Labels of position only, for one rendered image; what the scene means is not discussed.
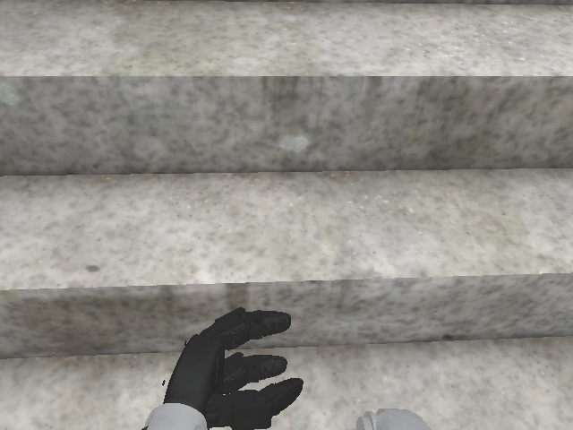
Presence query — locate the left robot forearm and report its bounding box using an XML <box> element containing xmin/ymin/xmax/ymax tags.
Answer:
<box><xmin>142</xmin><ymin>403</ymin><xmax>208</xmax><ymax>430</ymax></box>

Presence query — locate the left robot hand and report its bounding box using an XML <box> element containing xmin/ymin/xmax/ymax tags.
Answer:
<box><xmin>162</xmin><ymin>307</ymin><xmax>304</xmax><ymax>430</ymax></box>

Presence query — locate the robot right thigh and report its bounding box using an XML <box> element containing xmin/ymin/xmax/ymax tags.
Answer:
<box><xmin>356</xmin><ymin>408</ymin><xmax>431</xmax><ymax>430</ymax></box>

